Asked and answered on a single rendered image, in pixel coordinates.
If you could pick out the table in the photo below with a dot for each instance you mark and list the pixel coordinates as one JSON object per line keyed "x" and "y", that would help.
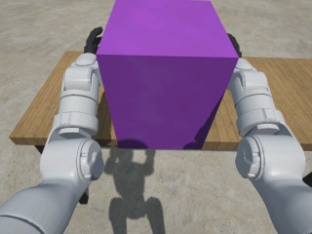
{"x": 289, "y": 81}

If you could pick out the robot left forearm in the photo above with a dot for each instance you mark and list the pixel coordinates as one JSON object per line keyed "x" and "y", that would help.
{"x": 78, "y": 101}

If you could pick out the robot right forearm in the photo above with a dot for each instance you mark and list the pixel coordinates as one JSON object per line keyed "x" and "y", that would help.
{"x": 253, "y": 101}

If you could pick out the robot left hand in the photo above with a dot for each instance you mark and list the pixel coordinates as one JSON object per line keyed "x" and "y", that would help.
{"x": 93, "y": 41}

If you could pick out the carton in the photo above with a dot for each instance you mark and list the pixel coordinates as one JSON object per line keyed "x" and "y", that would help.
{"x": 165, "y": 66}

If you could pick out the robot left upper arm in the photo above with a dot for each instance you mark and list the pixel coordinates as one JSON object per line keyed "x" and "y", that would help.
{"x": 68, "y": 166}

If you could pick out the robot right hand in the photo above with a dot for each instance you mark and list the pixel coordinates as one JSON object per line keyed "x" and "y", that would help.
{"x": 235, "y": 45}

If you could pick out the robot right upper arm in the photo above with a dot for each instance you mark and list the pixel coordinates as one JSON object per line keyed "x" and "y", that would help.
{"x": 275, "y": 165}

